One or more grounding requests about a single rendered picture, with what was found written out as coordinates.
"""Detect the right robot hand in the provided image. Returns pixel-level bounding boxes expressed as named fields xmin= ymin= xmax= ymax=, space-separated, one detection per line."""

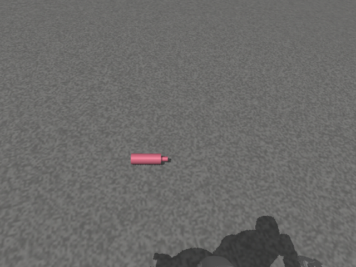
xmin=297 ymin=255 xmax=323 ymax=267

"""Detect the bottle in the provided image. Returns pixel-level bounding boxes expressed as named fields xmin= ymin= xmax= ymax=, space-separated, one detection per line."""
xmin=131 ymin=154 xmax=168 ymax=164

